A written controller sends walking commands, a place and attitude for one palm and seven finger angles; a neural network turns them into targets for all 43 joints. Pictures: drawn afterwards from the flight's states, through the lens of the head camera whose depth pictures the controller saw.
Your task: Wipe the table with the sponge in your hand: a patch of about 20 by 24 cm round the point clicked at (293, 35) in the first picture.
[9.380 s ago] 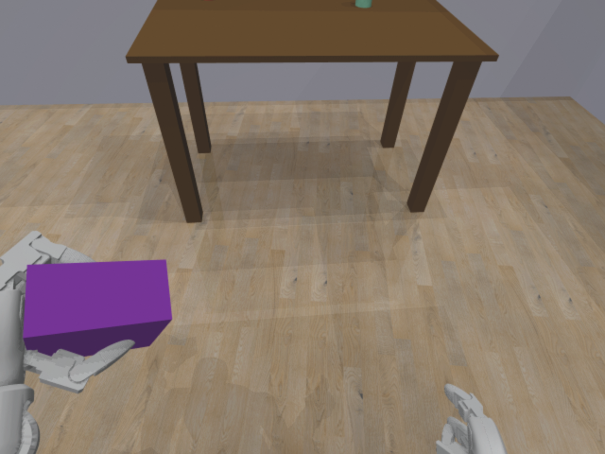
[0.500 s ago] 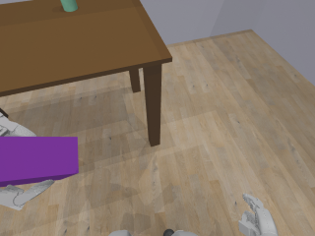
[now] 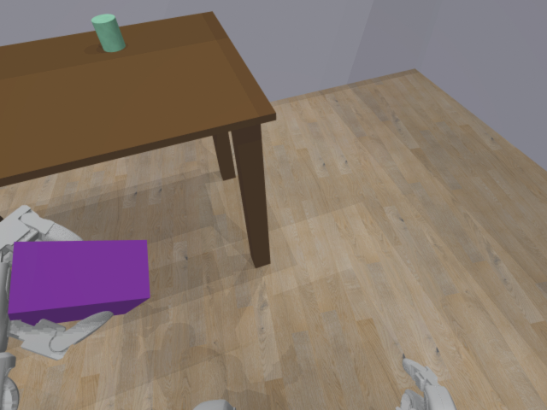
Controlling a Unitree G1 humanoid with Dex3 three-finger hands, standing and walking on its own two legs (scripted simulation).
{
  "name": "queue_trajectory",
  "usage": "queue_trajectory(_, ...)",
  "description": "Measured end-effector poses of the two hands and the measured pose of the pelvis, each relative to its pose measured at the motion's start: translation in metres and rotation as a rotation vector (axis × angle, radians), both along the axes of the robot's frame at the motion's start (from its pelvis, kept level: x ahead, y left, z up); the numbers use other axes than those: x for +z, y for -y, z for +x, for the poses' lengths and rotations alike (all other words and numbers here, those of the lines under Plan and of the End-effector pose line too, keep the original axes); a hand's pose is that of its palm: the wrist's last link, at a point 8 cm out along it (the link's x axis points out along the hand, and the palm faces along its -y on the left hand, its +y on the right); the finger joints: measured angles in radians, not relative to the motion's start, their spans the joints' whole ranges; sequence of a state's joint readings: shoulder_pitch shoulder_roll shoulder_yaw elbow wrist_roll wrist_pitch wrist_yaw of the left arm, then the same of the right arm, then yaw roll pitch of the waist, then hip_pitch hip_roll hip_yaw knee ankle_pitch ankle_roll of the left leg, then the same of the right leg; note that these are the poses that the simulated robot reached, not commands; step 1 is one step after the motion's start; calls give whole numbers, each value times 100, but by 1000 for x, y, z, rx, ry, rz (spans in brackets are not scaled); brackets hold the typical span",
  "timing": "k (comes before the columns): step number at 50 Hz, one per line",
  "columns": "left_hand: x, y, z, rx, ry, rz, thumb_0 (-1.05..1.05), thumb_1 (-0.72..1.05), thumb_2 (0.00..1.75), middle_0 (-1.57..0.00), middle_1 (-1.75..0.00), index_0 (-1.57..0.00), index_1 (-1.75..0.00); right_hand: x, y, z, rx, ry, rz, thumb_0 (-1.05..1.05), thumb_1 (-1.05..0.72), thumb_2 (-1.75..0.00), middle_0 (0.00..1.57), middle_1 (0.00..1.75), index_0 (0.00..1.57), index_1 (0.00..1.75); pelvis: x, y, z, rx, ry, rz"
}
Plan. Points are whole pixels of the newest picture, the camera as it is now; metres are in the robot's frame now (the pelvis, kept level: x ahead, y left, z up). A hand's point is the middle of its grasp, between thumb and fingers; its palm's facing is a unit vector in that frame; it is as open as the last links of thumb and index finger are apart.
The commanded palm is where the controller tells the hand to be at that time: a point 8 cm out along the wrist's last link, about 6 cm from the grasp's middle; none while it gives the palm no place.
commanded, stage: take the last steps up to it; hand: left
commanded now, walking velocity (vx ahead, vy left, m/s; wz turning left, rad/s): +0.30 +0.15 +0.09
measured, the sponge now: (98, 283) +0.23 +0.20 +0.15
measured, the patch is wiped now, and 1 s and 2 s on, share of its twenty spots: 0.00 0.00 0.00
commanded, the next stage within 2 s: come to a stop and stand still in 1.22 s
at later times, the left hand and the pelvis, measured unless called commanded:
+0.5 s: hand (36, 249) +0.26 +0.27 +0.16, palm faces +0.43 -0.77 -0.46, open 10.4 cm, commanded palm +0.20 +0.32 +0.17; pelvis +0.06 +0.03 -0.02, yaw +3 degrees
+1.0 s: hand (21, 177) +0.37 +0.34 +0.17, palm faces +0.39 -0.79 -0.48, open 10.4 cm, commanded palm +0.31 +0.38 +0.17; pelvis +0.15 +0.10 -0.01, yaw +1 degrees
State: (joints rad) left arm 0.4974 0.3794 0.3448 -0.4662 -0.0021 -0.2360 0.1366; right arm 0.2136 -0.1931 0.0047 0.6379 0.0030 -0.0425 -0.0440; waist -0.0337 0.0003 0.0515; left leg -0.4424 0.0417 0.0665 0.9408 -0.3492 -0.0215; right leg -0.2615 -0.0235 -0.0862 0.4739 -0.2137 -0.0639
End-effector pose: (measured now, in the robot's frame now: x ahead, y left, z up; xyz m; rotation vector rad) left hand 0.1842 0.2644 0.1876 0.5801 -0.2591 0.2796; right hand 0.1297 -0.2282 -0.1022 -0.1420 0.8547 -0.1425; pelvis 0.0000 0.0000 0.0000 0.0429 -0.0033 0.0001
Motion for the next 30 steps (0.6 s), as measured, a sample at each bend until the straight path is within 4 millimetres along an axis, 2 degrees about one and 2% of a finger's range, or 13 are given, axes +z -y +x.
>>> queue_trajectory(5,2,-18,-5,42,-12,13,-1,-52,101,-68,-138,-69,-138,8,12,-2,-7,-15,-64,1,-90,-90,20,30,20,30,4,-8,6,9,-8,13)
queue_trajectory(10,-7,-40,-3,77,45,-38,-1,-52,101,-68,-138,-69,-138,11,9,13,-3,22,-130,1,-90,-90,20,30,20,30,-6,-28,16,18,8,-9)
queue_trajectory(16,-15,-55,16,93,63,-41,-1,-52,101,-68,-138,-69,-138,6,-23,43,-9,98,-62,1,-91,-90,20,30,20,30,-13,-36,28,23,22,-4)
queue_trajectory(21,-8,-45,28,88,67,9,-1,-52,101,-68,-138,-69,-138,-9,-50,69,55,122,29,1,-90,-90,20,30,20,30,-20,-30,46,36,16,-17)
queue_trajectory(25,-8,-44,37,84,68,-12,-1,-52,101,-68,-138,-69,-138,-21,-57,86,101,52,49,1,-90,-90,20,30,21,30,-18,-33,59,58,20,-22)
queue_trajectory(30,-9,-61,53,111,-2,-6,-1,-52,101,-68,-138,-69,-138,-10,-59,105,104,-4,17,1,-90,-90,20,30,21,30,-4,-43,77,62,-3,-7)
